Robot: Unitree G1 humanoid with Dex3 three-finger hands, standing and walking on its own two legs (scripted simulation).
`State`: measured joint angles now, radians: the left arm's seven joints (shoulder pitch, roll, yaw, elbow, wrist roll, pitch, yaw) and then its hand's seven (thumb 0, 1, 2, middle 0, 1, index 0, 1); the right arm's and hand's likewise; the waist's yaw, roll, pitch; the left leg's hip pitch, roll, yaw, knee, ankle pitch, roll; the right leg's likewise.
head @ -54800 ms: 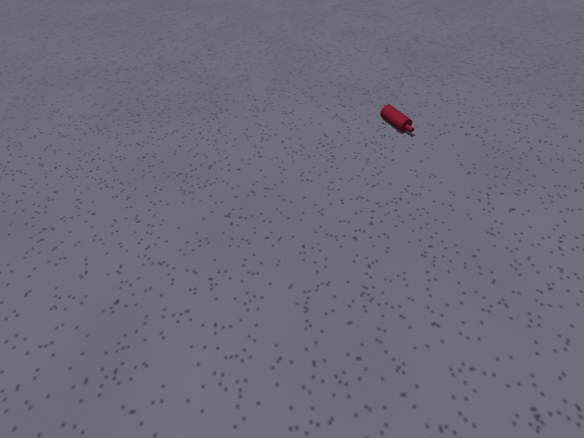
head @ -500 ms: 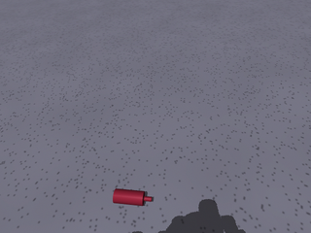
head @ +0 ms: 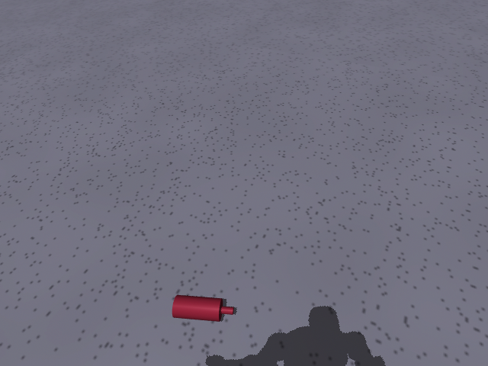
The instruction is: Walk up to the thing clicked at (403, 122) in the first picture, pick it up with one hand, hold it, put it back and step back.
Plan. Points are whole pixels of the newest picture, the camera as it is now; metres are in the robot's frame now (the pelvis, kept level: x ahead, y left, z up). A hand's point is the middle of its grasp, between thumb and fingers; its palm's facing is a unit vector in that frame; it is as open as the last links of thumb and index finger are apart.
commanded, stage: stand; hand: left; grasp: from above
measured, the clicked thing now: (204, 308) +0.48 +0.23 -0.74
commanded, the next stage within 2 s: step back in 1.02 s
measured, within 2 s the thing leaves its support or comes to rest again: neither
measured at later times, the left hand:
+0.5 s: hand out of the picture +0.08 +0.25 -0.16, palm faces +0.01 -0.94 -0.34, open 7.4 cm
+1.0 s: hand out of the picture +0.07 +0.25 -0.16, palm faces +0.00 -0.94 -0.34, open 7.4 cm
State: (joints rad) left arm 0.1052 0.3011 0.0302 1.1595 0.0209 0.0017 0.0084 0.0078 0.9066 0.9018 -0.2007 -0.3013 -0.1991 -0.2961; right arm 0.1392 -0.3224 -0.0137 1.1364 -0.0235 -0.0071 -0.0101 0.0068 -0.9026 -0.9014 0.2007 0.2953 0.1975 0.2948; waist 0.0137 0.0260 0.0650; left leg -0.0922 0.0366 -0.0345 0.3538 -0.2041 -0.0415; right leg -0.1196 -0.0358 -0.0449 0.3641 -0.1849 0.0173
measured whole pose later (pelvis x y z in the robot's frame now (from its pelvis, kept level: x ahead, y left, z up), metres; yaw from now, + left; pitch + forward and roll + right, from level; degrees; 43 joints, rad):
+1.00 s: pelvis +0.01 +0.00 +0.00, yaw +0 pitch -2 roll +0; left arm 0.11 0.33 0.02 1.15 0.01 -0.01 0.00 0.01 0.91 0.90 -0.20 -0.30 -0.20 -0.30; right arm 0.13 -0.34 -0.01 1.14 -0.02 -0.01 0.00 0.01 -0.90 -0.90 0.20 0.30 0.20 0.29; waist 0.01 0.02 0.06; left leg -0.09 0.04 -0.03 0.33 -0.20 -0.04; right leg -0.12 -0.04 -0.04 0.35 -0.18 0.02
